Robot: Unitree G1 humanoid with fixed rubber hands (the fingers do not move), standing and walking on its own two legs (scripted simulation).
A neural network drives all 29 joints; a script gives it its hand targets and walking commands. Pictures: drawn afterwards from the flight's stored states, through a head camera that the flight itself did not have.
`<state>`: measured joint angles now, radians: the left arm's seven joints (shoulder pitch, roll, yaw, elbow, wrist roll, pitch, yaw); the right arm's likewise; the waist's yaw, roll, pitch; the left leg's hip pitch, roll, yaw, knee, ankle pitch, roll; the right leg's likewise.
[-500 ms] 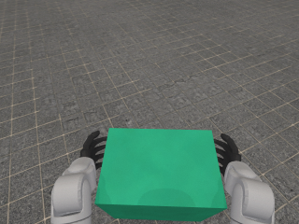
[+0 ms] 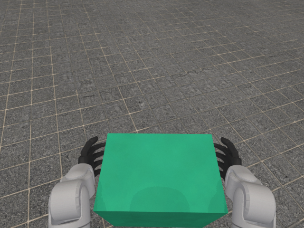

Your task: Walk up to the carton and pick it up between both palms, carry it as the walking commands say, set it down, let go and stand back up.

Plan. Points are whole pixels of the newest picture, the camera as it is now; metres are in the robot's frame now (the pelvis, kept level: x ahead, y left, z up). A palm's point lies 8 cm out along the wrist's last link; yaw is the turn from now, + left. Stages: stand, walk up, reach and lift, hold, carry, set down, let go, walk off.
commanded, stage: carry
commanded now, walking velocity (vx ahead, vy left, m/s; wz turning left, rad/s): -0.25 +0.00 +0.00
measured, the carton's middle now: (158, 184) +0.24 +0.01 +0.00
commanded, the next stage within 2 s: none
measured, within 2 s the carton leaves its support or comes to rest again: neither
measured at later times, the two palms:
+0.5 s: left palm out of the picture +0.07 +0.13 +0.09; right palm out of the picture +0.05 -0.20 +0.07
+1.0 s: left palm out of the picture -0.12 +0.20 +0.08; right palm out of the picture -0.11 -0.13 +0.09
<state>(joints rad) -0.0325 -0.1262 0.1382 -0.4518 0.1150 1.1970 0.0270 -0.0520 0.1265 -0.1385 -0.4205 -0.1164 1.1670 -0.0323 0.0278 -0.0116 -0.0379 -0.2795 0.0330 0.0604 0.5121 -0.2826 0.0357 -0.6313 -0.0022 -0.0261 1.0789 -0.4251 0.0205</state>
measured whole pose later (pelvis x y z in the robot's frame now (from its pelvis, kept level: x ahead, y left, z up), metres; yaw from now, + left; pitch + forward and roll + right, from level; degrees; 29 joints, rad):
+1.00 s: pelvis -0.37 +0.03 +0.00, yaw -1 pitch +5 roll -3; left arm -0.08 -0.13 0.13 -0.47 0.11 1.19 0.04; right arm -0.08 0.13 -0.16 -0.45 -0.11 1.15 -0.03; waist 0.02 0.01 -0.07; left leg -0.40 0.06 0.06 0.50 -0.18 0.03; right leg -0.47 0.03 -0.03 0.97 -0.50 0.03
